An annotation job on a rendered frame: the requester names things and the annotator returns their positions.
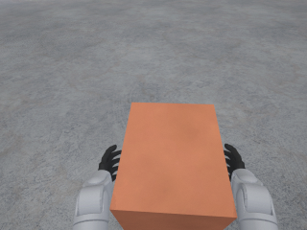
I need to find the robot right forearm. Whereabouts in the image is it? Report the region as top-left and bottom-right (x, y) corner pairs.
(230, 169), (278, 230)

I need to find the carton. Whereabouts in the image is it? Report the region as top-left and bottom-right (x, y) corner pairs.
(109, 102), (238, 230)

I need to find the robot right hand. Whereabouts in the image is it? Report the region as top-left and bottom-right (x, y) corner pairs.
(224, 143), (245, 182)

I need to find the robot left hand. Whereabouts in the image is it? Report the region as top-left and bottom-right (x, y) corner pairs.
(98, 145), (122, 182)

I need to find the robot left forearm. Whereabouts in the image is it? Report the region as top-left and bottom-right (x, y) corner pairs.
(72, 170), (112, 230)

